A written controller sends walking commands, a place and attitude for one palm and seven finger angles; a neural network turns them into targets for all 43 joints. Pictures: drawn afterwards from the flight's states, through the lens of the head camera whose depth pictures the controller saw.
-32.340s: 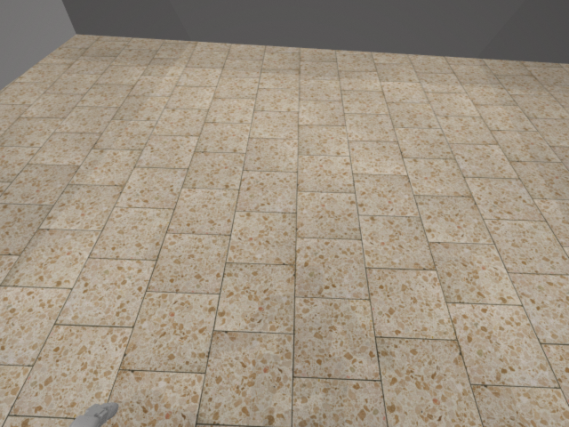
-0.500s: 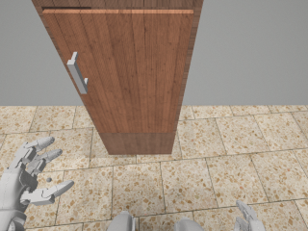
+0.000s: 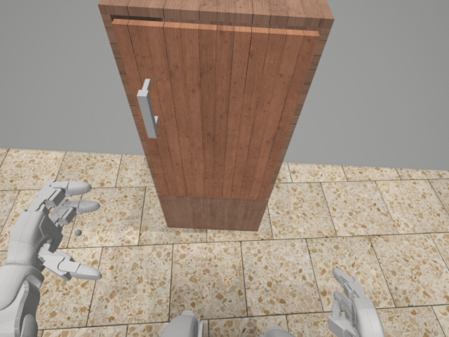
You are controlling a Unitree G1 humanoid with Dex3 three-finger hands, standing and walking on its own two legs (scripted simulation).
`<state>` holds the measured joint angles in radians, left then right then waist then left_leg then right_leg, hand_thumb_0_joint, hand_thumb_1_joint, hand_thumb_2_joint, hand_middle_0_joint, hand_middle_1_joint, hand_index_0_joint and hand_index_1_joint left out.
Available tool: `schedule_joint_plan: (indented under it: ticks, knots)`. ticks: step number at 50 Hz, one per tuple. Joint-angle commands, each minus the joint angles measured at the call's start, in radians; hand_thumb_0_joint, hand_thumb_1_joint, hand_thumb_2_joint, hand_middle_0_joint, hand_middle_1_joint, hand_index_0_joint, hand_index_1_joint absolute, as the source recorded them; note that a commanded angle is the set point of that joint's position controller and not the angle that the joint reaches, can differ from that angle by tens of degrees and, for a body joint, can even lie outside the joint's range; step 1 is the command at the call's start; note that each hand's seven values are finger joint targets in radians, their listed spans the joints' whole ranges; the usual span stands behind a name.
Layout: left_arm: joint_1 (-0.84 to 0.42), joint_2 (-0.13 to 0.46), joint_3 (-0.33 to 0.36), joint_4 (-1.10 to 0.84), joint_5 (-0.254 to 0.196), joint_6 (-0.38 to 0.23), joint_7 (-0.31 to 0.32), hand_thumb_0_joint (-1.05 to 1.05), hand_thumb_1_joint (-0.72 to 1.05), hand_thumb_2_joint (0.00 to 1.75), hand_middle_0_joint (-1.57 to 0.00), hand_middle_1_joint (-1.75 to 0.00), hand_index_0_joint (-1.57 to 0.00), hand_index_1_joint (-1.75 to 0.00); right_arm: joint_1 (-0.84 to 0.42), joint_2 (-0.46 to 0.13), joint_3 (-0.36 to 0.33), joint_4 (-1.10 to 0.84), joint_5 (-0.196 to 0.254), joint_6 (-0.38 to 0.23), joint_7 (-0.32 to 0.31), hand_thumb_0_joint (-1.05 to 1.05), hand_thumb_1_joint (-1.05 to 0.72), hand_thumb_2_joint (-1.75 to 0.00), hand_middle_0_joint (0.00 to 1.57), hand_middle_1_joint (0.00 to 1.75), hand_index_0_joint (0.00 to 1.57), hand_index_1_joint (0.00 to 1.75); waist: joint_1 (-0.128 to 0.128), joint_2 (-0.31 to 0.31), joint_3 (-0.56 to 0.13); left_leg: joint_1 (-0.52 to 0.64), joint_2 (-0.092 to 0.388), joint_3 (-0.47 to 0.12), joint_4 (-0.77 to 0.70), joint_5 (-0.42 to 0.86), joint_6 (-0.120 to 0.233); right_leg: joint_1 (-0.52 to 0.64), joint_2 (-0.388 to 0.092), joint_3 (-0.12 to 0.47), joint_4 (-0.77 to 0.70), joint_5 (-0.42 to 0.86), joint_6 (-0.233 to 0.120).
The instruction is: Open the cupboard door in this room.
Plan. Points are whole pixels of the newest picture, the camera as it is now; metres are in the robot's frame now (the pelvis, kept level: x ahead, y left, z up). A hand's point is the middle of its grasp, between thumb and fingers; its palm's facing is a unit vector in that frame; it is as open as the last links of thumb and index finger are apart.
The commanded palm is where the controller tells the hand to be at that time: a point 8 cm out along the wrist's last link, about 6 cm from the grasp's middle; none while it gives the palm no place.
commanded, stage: raise the hand with hooked fingers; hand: left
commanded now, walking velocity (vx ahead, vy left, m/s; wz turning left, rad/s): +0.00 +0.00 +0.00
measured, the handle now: (150, 109) +0.55 +0.21 +0.05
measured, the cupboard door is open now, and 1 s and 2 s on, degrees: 0 0 0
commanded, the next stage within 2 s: move the hooked fingers beside the handle in 0.70 s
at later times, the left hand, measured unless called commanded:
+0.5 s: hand (80, 207) +0.30 +0.26 +0.06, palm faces +0.06 -1.00 -0.03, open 14.0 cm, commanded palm +0.27 +0.31 +0.07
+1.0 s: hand (92, 200) +0.32 +0.25 +0.06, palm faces +0.07 -1.00 -0.03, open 14.0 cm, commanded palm +0.30 +0.30 +0.06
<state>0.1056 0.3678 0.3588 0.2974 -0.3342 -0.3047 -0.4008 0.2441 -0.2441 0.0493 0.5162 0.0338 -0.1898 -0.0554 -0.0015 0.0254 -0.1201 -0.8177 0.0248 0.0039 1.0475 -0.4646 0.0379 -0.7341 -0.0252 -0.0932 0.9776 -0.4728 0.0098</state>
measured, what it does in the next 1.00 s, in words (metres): stands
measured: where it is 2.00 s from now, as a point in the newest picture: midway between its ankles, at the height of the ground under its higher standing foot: outside the picture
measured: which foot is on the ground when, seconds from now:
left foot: down 0.00-1.00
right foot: down 0.00-1.00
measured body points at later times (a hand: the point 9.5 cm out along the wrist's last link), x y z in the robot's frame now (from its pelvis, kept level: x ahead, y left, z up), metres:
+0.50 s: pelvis +0.00 -0.01 +0.01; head +0.07 +0.01 +0.45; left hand +0.29 +0.32 +0.06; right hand +0.14 -0.27 -0.07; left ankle +0.03 +0.09 -0.67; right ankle +0.00 -0.13 -0.67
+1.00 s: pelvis +0.00 -0.03 +0.00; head +0.07 -0.02 +0.45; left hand +0.31 +0.30 +0.06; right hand +0.15 -0.28 -0.09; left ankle +0.03 +0.09 -0.67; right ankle +0.00 -0.13 -0.67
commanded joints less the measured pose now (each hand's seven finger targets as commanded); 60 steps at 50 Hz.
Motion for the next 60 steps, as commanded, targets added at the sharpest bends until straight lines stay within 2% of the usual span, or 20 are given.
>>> schedule_joint_plan:
  ticks: [1, 3, 5, 8, 11, 15, 18, 23, 25, 30, 31, 36, 38, 40, 41, 44, 46, 54, 56, 60]
  knots:
    - [-0.243, 0.239, 0.116, -0.246, -0.026, -0.089, -0.031, 0.00, -0.50, 0.30, -0.30, -1.20, -0.30, -1.20, 0.016, -0.179, -0.083, -0.118, 0.004, -0.049, -0.027, 0.00, -0.90, -0.90, 0.20, 0.30, 0.20, 0.30, -0.007, 0.082, -0.257, 0.300, -0.004, -0.082, -0.215, 0.255, -0.038, 0.043, 0.067, 0.005, -0.109, 0.162, -0.044]
    - [-0.255, 0.276, 0.158, -0.229, -0.035, -0.114, -0.023, 0.00, -0.50, 0.30, -0.30, -1.20, -0.30, -1.20, 0.020, -0.178, -0.080, -0.107, -0.003, -0.052, -0.029, 0.00, -0.90, -0.90, 0.20, 0.30, 0.20, 0.30, 0.003, 0.094, -0.259, 0.307, -0.005, -0.087, -0.209, 0.298, -0.046, 0.046, 0.071, 0.003, -0.098, 0.180, -0.049]
    - [-0.269, 0.266, 0.157, -0.185, -0.033, -0.122, -0.027, 0.00, -0.50, 0.30, -0.30, -1.20, -0.30, -1.20, 0.022, -0.176, -0.078, -0.093, -0.002, -0.047, -0.027, 0.00, -0.90, -0.90, 0.20, 0.30, 0.20, 0.30, 0.000, 0.119, -0.252, 0.316, -0.003, -0.082, -0.211, 0.315, -0.050, 0.038, 0.067, 0.004, -0.102, 0.186, -0.047]
    - [-0.284, 0.273, 0.156, -0.088, -0.033, -0.092, -0.051, 0.00, -0.50, 0.30, -0.30, -1.20, -0.30, -1.20, 0.028, -0.185, -0.079, -0.087, 0.002, -0.038, -0.029, 0.00, -0.90, -0.90, 0.20, 0.30, 0.20, 0.30, 0.000, 0.099, -0.232, 0.292, -0.004, -0.081, -0.217, 0.305, -0.046, 0.050, 0.066, 0.005, -0.112, 0.187, -0.048]
    - [-0.283, 0.261, 0.131, -0.052, -0.031, -0.045, -0.087, 0.00, -0.50, 0.30, -0.30, -1.20, -0.30, -1.20, 0.032, -0.188, -0.084, -0.092, 0.009, -0.029, -0.029, 0.00, -0.90, -0.90, 0.20, 0.30, 0.20, 0.30, 0.004, 0.130, -0.250, 0.318, -0.004, -0.071, -0.226, 0.341, -0.047, 0.061, 0.058, 0.006, -0.127, 0.209, -0.044]
    - [-0.238, 0.262, 0.140, -0.080, -0.049, -0.033, -0.103, 0.00, -0.50, 0.30, -0.30, -1.20, -0.30, -1.20, 0.044, -0.192, -0.092, -0.107, 0.007, -0.028, -0.019, 0.00, -0.90, -0.90, 0.20, 0.30, 0.20, 0.30, 0.008, 0.068, -0.285, 0.318, -0.008, -0.056, -0.209, 0.416, -0.036, 0.100, 0.064, 0.009, -0.132, 0.290, -0.038]
    - [-0.262, 0.286, 0.175, -0.094, -0.059, -0.071, -0.075, 0.00, -0.50, 0.30, -0.30, -1.20, -0.30, -1.20, 0.043, -0.191, -0.094, -0.107, 0.000, -0.025, -0.013, 0.00, -0.90, -0.90, 0.20, 0.30, 0.20, 0.30, 0.007, 0.030, -0.248, 0.277, -0.012, -0.054, -0.204, 0.373, -0.034, 0.098, 0.069, 0.011, -0.128, 0.273, -0.041]
    - [-0.293, 0.283, 0.178, -0.071, -0.043, -0.114, -0.045, 0.00, -0.50, 0.30, -0.30, -1.20, -0.30, -1.20, 0.040, -0.185, -0.094, -0.100, 0.001, -0.013, -0.013, 0.00, -0.90, -0.90, 0.20, 0.30, 0.20, 0.30, -0.001, 0.075, -0.222, 0.246, -0.015, -0.039, -0.206, 0.283, -0.029, 0.083, 0.064, 0.027, -0.133, 0.212, -0.041]
    - [-0.295, 0.288, 0.166, -0.091, -0.031, -0.116, -0.049, 0.00, -0.50, 0.30, -0.30, -1.20, -0.30, -1.20, 0.040, -0.183, -0.093, -0.101, 0.001, -0.009, -0.012, 0.00, -0.90, -0.90, 0.20, 0.30, 0.20, 0.30, 0.001, 0.109, -0.265, 0.271, -0.015, -0.036, -0.208, 0.296, -0.028, 0.098, 0.059, 0.031, -0.131, 0.224, -0.039]
    - [-0.280, 0.292, 0.161, -0.120, -0.036, -0.114, -0.065, 0.00, -0.50, 0.30, -0.30, -1.20, -0.30, -1.20, 0.033, -0.178, -0.091, -0.102, 0.005, -0.009, -0.019, 0.00, -0.90, -0.90, 0.20, 0.30, 0.20, 0.30, -0.006, 0.092, -0.283, 0.270, -0.016, -0.030, -0.199, 0.303, -0.019, 0.129, 0.061, 0.041, -0.140, 0.255, -0.034]
    - [-0.281, 0.286, 0.159, -0.116, -0.041, -0.115, -0.065, 0.00, -0.50, 0.30, -0.30, -1.20, -0.30, -1.20, 0.027, -0.176, -0.089, -0.099, 0.006, -0.010, -0.020, 0.00, -0.90, -0.90, 0.20, 0.30, 0.20, 0.30, -0.006, 0.105, -0.264, 0.265, -0.017, -0.030, -0.200, 0.290, -0.020, 0.120, 0.060, 0.042, -0.145, 0.244, -0.034]
    - [-0.296, 0.272, 0.169, -0.040, -0.056, -0.102, -0.062, 0.00, -0.50, 0.30, -0.30, -1.20, -0.30, -1.20, 0.023, -0.177, -0.084, -0.096, 0.008, -0.003, -0.024, 0.00, -0.90, -0.90, 0.20, 0.30, 0.20, 0.30, -0.012, 0.032, -0.212, 0.201, -0.021, -0.027, -0.197, 0.224, -0.016, 0.123, 0.058, 0.054, -0.159, 0.201, -0.028]
    - [-0.303, 0.260, 0.146, -0.024, -0.051, -0.095, -0.069, 0.00, -0.50, 0.30, -0.30, -1.20, -0.30, -1.20, 0.025, -0.178, -0.083, -0.098, 0.009, -0.002, -0.024, 0.00, -0.90, -0.90, 0.20, 0.30, 0.20, 0.30, -0.015, 0.052, -0.199, 0.201, -0.021, -0.022, -0.191, 0.224, -0.015, 0.115, 0.059, 0.059, -0.160, 0.203, -0.032]
    - [-0.296, 0.257, 0.140, -0.018, -0.047, -0.088, -0.079, 0.00, -0.50, 0.30, -0.30, -1.20, -0.30, -1.20, 0.025, -0.178, -0.083, -0.101, 0.009, -0.002, -0.022, 0.00, -0.90, -0.90, 0.20, 0.30, 0.20, 0.30, -0.014, 0.030, -0.220, 0.194, -0.023, -0.018, -0.185, 0.232, -0.012, 0.137, 0.054, 0.067, -0.160, 0.222, -0.026]
    - [-0.303, 0.293, 0.168, -0.016, -0.041, -0.089, -0.078, 0.00, -0.50, 0.30, -0.30, -1.20, -0.30, -1.20, 0.029, -0.182, -0.086, -0.099, 0.010, 0.000, -0.024, 0.00, -0.90, -0.90, 0.20, 0.30, 0.20, 0.30, -0.014, 0.020, -0.231, 0.188, -0.022, -0.015, -0.177, 0.232, -0.010, 0.139, 0.054, 0.075, -0.162, 0.223, -0.024]
    - [-0.477, 0.306, 0.148, 0.005, -0.025, -0.102, -0.080, 0.00, -0.50, 0.30, -0.30, -1.20, -0.30, -1.20, 0.029, -0.181, -0.077, -0.078, 0.007, 0.001, -0.032, 0.00, -0.90, -0.90, 0.20, 0.30, 0.20, 0.30, -0.043, 0.040, -0.213, 0.168, -0.019, -0.017, -0.159, 0.203, -0.009, 0.106, 0.053, 0.089, -0.155, 0.190, -0.023]
    - [-0.524, 0.332, 0.172, 0.040, -0.024, -0.119, -0.079, 0.00, -0.50, 0.30, -0.30, -1.20, -0.30, -1.20, 0.035, -0.181, -0.078, -0.065, 0.007, -0.001, -0.040, 0.00, -0.90, -0.90, 0.20, 0.30, 0.20, 0.30, -0.045, 0.040, -0.218, 0.163, -0.017, -0.018, -0.152, 0.190, -0.010, 0.101, 0.050, 0.096, -0.155, 0.170, -0.023]
    - [-0.581, 0.381, 0.186, 0.163, -0.005, -0.101, -0.113, 0.00, -0.50, 0.30, -0.30, -1.20, -0.30, -1.20, 0.059, -0.183, -0.078, -0.051, 0.007, 0.012, -0.039, 0.00, -0.90, -0.90, 0.20, 0.30, 0.20, 0.30, -0.022, 0.079, -0.318, 0.175, -0.017, -0.009, -0.138, 0.271, -0.009, 0.152, 0.049, 0.104, -0.127, 0.272, -0.027]
    - [-0.569, 0.409, 0.211, 0.195, -0.002, -0.085, -0.111, 0.00, -0.50, 0.30, -0.30, -1.20, -0.30, -1.20, 0.067, -0.189, -0.081, -0.054, 0.009, 0.022, -0.035, 0.00, -0.90, -0.90, 0.20, 0.30, 0.20, 0.30, -0.016, 0.067, -0.311, 0.166, -0.016, -0.009, -0.145, 0.285, -0.010, 0.154, 0.050, 0.094, -0.126, 0.291, -0.027]
    - [-0.561, 0.390, 0.208, 0.208, -0.007, -0.080, -0.101, 0.00, -0.50, 0.30, -0.30, -1.20, -0.30, -1.20, 0.084, -0.190, -0.088, -0.061, 0.006, 0.034, -0.025, 0.00, -0.90, -0.90, 0.20, 0.30, 0.20, 0.30, -0.018, 0.038, -0.316, 0.171, -0.014, -0.006, -0.145, 0.323, -0.009, 0.149, 0.056, 0.082, -0.119, 0.341, -0.023]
